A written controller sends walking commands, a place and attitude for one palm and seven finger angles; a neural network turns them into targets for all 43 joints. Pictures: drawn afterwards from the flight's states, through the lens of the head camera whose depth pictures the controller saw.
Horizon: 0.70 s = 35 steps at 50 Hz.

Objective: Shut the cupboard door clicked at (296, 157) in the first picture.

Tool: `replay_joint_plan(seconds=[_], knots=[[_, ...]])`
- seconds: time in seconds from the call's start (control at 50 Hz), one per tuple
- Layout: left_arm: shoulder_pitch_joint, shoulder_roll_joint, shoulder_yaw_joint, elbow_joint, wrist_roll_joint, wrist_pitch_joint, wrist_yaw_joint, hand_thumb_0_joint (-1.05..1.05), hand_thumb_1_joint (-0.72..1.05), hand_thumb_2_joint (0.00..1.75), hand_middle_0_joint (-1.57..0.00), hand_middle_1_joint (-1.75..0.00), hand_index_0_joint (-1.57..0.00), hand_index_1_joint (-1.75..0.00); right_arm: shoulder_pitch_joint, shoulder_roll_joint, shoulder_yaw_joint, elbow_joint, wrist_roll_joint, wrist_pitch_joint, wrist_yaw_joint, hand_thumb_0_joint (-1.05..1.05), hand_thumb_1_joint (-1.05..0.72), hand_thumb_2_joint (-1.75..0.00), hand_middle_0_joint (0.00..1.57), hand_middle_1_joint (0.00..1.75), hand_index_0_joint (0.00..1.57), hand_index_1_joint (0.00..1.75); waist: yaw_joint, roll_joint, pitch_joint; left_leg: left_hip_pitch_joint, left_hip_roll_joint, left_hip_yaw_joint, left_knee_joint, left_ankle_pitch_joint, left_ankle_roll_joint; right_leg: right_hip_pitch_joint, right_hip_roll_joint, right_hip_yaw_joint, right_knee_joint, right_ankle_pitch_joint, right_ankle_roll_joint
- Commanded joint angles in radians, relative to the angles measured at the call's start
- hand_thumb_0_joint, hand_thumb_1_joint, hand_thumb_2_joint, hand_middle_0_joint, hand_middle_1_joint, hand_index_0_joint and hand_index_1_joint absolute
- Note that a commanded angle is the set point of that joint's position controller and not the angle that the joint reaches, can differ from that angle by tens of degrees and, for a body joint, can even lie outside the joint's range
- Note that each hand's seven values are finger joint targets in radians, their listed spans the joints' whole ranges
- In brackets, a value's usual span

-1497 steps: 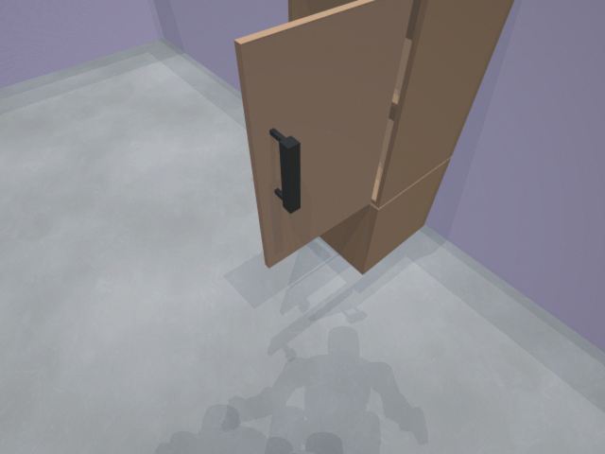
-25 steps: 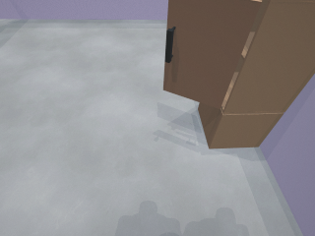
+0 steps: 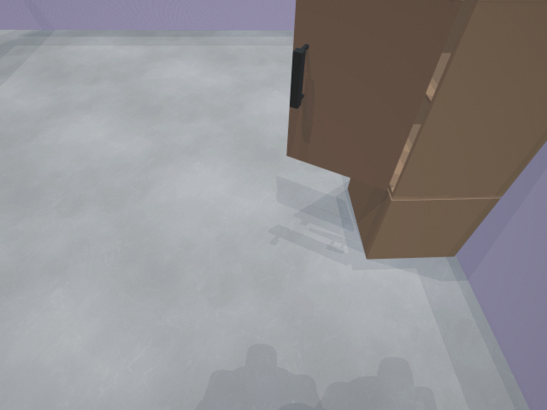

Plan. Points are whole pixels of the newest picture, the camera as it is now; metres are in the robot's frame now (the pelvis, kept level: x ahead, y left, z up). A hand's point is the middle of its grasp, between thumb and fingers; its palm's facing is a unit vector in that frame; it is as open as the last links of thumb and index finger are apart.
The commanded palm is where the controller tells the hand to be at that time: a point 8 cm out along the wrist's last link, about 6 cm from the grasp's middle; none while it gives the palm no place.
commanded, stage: walk to a spot facing it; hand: left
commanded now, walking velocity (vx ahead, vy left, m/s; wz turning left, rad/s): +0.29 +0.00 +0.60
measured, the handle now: (300, 76) +0.99 -0.05 -0.01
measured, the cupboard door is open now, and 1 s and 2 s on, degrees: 60 60 60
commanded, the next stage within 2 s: turn to face it in 0.46 s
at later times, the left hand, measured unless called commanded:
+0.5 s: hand (118, 394) +0.18 +0.27 -0.17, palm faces +0.26 -0.94 -0.21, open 7.4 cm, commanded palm none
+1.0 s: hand (148, 366) +0.23 +0.24 -0.18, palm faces +0.31 -0.93 -0.21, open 7.3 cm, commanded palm none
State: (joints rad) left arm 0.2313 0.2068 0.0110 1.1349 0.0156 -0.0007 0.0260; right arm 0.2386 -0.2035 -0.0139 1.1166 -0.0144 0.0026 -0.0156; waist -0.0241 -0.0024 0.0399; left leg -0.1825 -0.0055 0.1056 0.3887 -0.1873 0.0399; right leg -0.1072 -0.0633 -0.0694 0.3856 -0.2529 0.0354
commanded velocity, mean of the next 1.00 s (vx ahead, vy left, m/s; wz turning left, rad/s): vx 0.14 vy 0.00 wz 0.00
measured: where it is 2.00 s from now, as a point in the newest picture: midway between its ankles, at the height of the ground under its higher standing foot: (243, 381)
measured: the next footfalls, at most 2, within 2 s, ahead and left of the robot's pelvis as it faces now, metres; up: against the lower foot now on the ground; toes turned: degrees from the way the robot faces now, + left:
right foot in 0.68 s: +0.37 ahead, -0.02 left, +0.00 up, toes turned +17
left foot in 1.06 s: +0.33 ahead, +0.21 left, +0.00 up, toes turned +11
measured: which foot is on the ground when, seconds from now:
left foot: down 0.00-0.68, up 0.70-1.00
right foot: down 0.00-0.24, up 0.26-0.66, down 0.68-1.00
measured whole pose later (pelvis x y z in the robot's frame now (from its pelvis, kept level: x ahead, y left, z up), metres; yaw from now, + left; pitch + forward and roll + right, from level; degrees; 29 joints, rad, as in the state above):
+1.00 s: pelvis +0.28 +0.06 +0.00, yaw +13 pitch +2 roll +0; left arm 0.29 0.17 0.07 1.02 0.03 0.02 0.02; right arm 0.06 -0.19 -0.04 0.91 0.00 0.02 -0.03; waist 0.05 -0.01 0.12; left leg -0.40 0.02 -0.01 0.74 -0.39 -0.04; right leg -0.29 0.05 0.05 0.45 -0.20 -0.03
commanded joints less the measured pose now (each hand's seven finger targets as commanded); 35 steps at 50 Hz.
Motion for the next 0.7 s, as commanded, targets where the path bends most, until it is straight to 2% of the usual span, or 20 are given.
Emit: replay_joint_plan(seconds=[0.0, 0.04, 0.08, 0.1, 0.14, 0.18, 0.2, 0.22, 0.24, 0.26, 0.32, 0.38, 0.44, 0.5, 0.56, 0.6, 0.62, 0.64, 0.66, 0.68], knots=[[0.090, 0.136, 0.047, -0.047, 0.012, 0.012, -0.004, 0.00, 0.90, 0.90, -0.20, -0.30, -0.20, -0.30, 0.042, -0.081, -0.022, -0.062, -0.011, 0.016, 0.002, 0.00, -0.90, -0.90, 0.20, 0.30, 0.20, 0.30, 0.026, -0.077, 0.112, -0.189, 0.041, -0.094, 0.038, -0.283, -0.017, -0.079, -0.125, 0.098, -0.100, -0.334, -0.081], [0.127, 0.181, 0.071, -0.070, 0.018, 0.010, -0.002, 0.00, 0.90, 0.90, -0.20, -0.30, -0.20, -0.30, 0.026, -0.067, -0.030, -0.107, -0.011, 0.019, 0.009, 0.00, -0.90, -0.90, 0.20, 0.30, 0.20, 0.30, 0.053, -0.228, 0.110, -0.323, 0.007, -0.003, 0.307, -0.272, -0.026, -0.022, -0.269, 0.229, -0.205, -0.469, -0.161], [0.118, 0.176, 0.082, -0.099, 0.020, -0.011, -0.002, 0.00, 0.90, 0.90, -0.20, -0.30, -0.20, -0.30, -0.040, -0.073, -0.040, -0.161, -0.008, 0.008, 0.020, 0.00, -0.90, -0.90, 0.20, 0.30, 0.20, 0.30, 0.058, -0.191, 0.138, -0.436, 0.075, -0.047, 0.507, -0.316, -0.029, 0.015, -0.366, 0.254, -0.224, -0.338, -0.223], [0.091, 0.178, 0.088, -0.113, 0.023, -0.019, -0.002, 0.00, 0.90, 0.90, -0.20, -0.30, -0.20, -0.30, -0.050, -0.071, -0.043, -0.181, -0.004, 0.001, 0.026, 0.00, -0.90, -0.90, 0.20, 0.30, 0.20, 0.30, 0.045, -0.140, 0.136, -0.437, 0.105, -0.073, 0.507, -0.324, -0.027, 0.024, -0.378, 0.202, -0.193, -0.248, -0.218], [0.050, 0.188, 0.097, -0.137, 0.024, -0.027, -0.008, 0.00, 0.90, 0.90, -0.20, -0.30, -0.20, -0.30, -0.014, -0.059, -0.042, -0.195, 0.000, -0.008, 0.037, 0.00, -0.90, -0.90, 0.20, 0.30, 0.20, 0.30, 0.015, -0.116, 0.105, -0.358, 0.109, -0.037, 0.369, -0.296, -0.028, 0.029, -0.348, 0.074, -0.105, -0.116, -0.173], [0.025, 0.204, 0.105, -0.157, 0.012, -0.023, -0.016, 0.00, 0.90, 0.90, -0.20, -0.30, -0.20, -0.30, 0.119, -0.078, -0.045, -0.169, -0.009, -0.013, 0.042, 0.00, -0.90, -0.90, 0.20, 0.30, 0.20, 0.30, -0.045, -0.044, 0.051, -0.068, 0.053, 0.037, 0.192, -0.138, -0.026, -0.115, -0.281, -0.059, 0.065, -0.084, -0.108], [0.034, 0.172, 0.098, -0.174, 0.005, -0.018, -0.026, 0.00, 0.90, 0.90, -0.20, -0.30, -0.20, -0.30, 0.242, -0.139, -0.060, -0.134, -0.016, -0.018, 0.039, 0.00, -0.90, -0.90, 0.20, 0.30, 0.20, 0.30, -0.089, 0.135, 0.007, 0.096, 0.072, -0.083, 0.068, -0.177, 0.011, -0.239, -0.175, -0.147, 0.323, -0.078, -0.054], [0.018, 0.095, 0.083, -0.227, -0.006, -0.014, -0.041, 0.00, 0.90, 0.90, -0.20, -0.30, -0.20, -0.30, 0.361, -0.256, -0.095, -0.111, -0.031, -0.025, 0.025, 0.00, -0.90, -0.90, 0.20, 0.30, 0.20, 0.30, -0.130, 0.457, -0.010, 0.221, 0.326, -0.583, -0.109, -0.209, 0.127, -0.524, -0.008, -0.177, 0.672, -0.341, 0.028], [-0.121, 0.124, 0.072, -0.289, 0.009, -0.017, -0.035, 0.00, 0.90, 0.90, -0.20, -0.30, -0.20, -0.30, 0.415, -0.263, -0.091, -0.093, -0.022, -0.025, 0.011, 0.00, -0.90, -0.90, 0.20, 0.30, 0.20, 0.30, -0.155, 0.312, -0.008, 0.209, 0.386, -0.734, -0.165, -0.213, 0.198, -0.613, -0.007, -0.004, 0.809, -0.371, -0.004], [-0.158, 0.099, 0.077, -0.298, 0.009, -0.022, -0.031, 0.00, 0.90, 0.90, -0.20, -0.30, -0.20, -0.30, 0.362, -0.263, -0.089, -0.109, -0.022, -0.025, 0.001, 0.00, -0.90, -0.90, 0.20, 0.30, 0.20, 0.30, -0.122, 0.184, 0.009, 0.128, 0.390, -0.718, -0.171, -0.263, 0.199, -0.638, -0.033, 0.053, 0.882, -0.291, -0.015], [-0.092, 0.088, 0.080, -0.254, 0.014, -0.028, -0.042, 0.00, 0.90, 0.90, -0.20, -0.30, -0.20, -0.30, 0.194, -0.167, -0.058, -0.156, -0.016, -0.053, -0.014, 0.00, -0.90, -0.90, 0.20, 0.30, 0.20, 0.30, -0.030, 0.094, 0.019, 0.033, 0.278, -0.496, -0.149, -0.048, 0.146, -0.571, -0.067, 0.095, 0.802, -0.087, 0.004], [-0.075, 0.070, 0.074, -0.252, 0.011, -0.021, -0.043, 0.00, 0.90, 0.90, -0.20, -0.30, -0.20, -0.30, 0.189, -0.155, -0.057, -0.145, -0.009, -0.066, -0.019, 0.00, -0.90, -0.90, 0.20, 0.30, 0.20, 0.30, -0.013, 0.071, -0.049, 0.118, 0.234, -0.393, -0.115, 0.196, 0.160, -0.541, -0.041, 0.082, 0.669, -0.040, 0.027], [-0.123, 0.066, 0.067, -0.283, 0.012, -0.022, -0.042, 0.00, 0.90, 0.90, -0.20, -0.30, -0.20, -0.30, 0.196, -0.152, -0.059, -0.137, -0.007, -0.063, -0.017, 0.00, -0.90, -0.90, 0.20, 0.30, 0.20, 0.30, -0.019, 0.072, -0.042, 0.162, 0.218, -0.371, -0.107, 0.276, 0.168, -0.551, -0.028, 0.069, 0.546, -0.006, 0.037], [-0.184, 0.066, 0.066, -0.316, 0.009, -0.018, -0.042, 0.00, 0.90, 0.90, -0.20, -0.30, -0.20, -0.30, 0.168, -0.156, -0.066, -0.138, -0.009, -0.053, -0.011, 0.00, -0.90, -0.90, 0.20, 0.30, 0.20, 0.30, -0.024, 0.104, 0.005, 0.095, 0.197, -0.340, -0.106, 0.252, 0.151, -0.481, -0.016, 0.048, 0.399, 0.027, 0.038], [-0.152, 0.063, 0.062, -0.312, 0.008, -0.021, -0.038, 0.00, 0.90, 0.90, -0.20, -0.30, -0.20, -0.30, 0.139, -0.151, -0.067, -0.140, -0.010, -0.044, -0.013, 0.00, -0.90, -0.90, 0.20, 0.30, 0.20, 0.30, -0.009, 0.130, -0.001, 0.069, 0.188, -0.310, -0.040, 0.341, 0.124, -0.342, 0.022, 0.021, 0.271, 0.066, 0.015], [-0.024, 0.064, 0.062, -0.259, 0.008, -0.026, -0.029, 0.00, 0.90, 0.90, -0.20, -0.30, -0.20, -0.30, 0.130, -0.133, -0.063, -0.129, -0.005, -0.036, -0.018, 0.00, -0.90, -0.90, 0.20, 0.30, 0.20, 0.30, 0.040, 0.097, -0.034, 0.006, 0.163, -0.254, 0.057, 0.312, 0.084, -0.111, 0.046, 0.000, 0.154, 0.161, -0.010], [0.073, 0.094, 0.069, -0.224, 0.011, -0.033, -0.023, 0.00, 0.90, 0.90, -0.20, -0.30, -0.20, -0.30, 0.141, -0.112, -0.058, -0.119, 0.002, -0.036, -0.013, 0.00, -0.90, -0.90, 0.20, 0.30, 0.20, 0.30, 0.079, 0.013, -0.072, -0.054, 0.120, -0.216, 0.168, 0.234, 0.054, 0.055, 0.027, 0.040, 0.097, 0.200, -0.024], [0.169, 0.162, 0.082, -0.191, 0.018, -0.044, -0.013, 0.00, 0.90, 0.90, -0.20, -0.30, -0.20, -0.30, 0.175, -0.076, -0.053, -0.122, 0.008, -0.038, -0.005, 0.00, -0.90, -0.90, 0.20, 0.30, 0.20, 0.30, 0.106, -0.157, -0.126, -0.179, 0.020, -0.136, 0.371, 0.006, 0.011, 0.202, -0.127, 0.256, 0.052, 0.299, -0.089], [0.204, 0.214, 0.087, -0.178, 0.018, -0.044, -0.009, 0.00, 0.90, 0.90, -0.20, -0.30, -0.20, -0.30, 0.221, -0.052, -0.054, -0.134, 0.011, -0.031, -0.012, 0.00, -0.90, -0.90, 0.20, 0.30, 0.20, 0.30, 0.083, -0.281, -0.141, -0.262, -0.071, -0.067, 0.612, -0.427, -0.023, 0.213, -0.343, 0.518, -0.060, 0.388, -0.219], [0.150, 0.181, 0.081, -0.183, 0.006, -0.042, -0.006, 0.00, 0.90, 0.90, -0.20, -0.30, -0.20, -0.30, 0.197, -0.061, -0.047, -0.129, 0.003, -0.020, -0.018, 0.00, -0.90, -0.90, 0.20, 0.30, 0.20, 0.30, 0.067, -0.265, -0.105, -0.276, -0.009, -0.130, 0.718, -0.452, -0.028, 0.126, -0.333, 0.569, -0.101, 0.384, -0.264]])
